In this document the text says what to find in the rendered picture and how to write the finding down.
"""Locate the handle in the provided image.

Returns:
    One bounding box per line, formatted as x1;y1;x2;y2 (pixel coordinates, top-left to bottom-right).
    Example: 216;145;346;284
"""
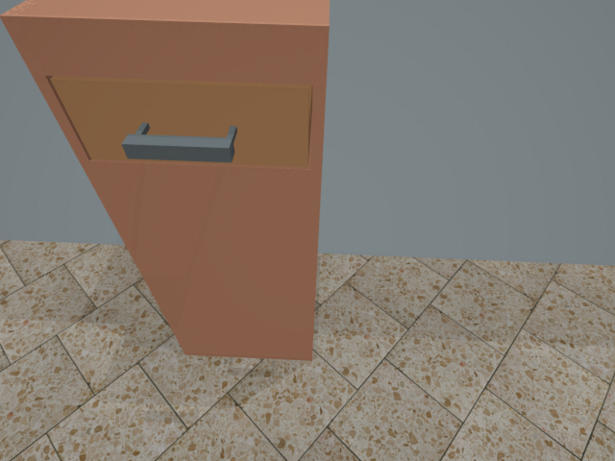
122;123;237;162

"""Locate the drawer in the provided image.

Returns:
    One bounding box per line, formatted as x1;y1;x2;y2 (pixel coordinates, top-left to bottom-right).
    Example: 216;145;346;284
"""
50;76;312;167

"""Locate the cabinet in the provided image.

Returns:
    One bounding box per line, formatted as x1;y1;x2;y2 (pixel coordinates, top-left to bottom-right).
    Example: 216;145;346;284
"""
0;0;330;361

